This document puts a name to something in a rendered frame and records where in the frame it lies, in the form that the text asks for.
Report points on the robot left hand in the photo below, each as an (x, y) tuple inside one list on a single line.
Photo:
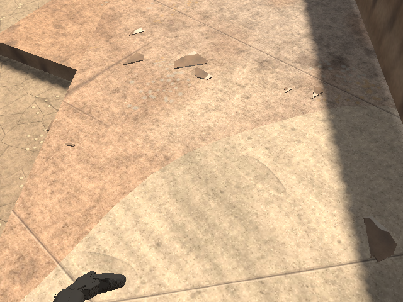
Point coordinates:
[(89, 285)]

